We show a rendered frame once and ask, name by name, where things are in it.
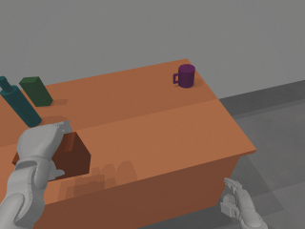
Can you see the left robot forearm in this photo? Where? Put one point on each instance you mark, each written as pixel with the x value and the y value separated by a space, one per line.
pixel 24 202

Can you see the robot left hand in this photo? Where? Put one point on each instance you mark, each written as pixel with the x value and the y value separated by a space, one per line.
pixel 43 141

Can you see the table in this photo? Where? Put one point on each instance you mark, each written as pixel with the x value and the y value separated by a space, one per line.
pixel 158 151

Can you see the right robot forearm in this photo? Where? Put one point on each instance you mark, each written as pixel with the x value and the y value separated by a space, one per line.
pixel 249 219

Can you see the robot right hand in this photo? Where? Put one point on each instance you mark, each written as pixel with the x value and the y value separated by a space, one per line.
pixel 241 201

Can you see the sponge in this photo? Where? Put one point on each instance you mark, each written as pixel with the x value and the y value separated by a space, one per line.
pixel 72 157

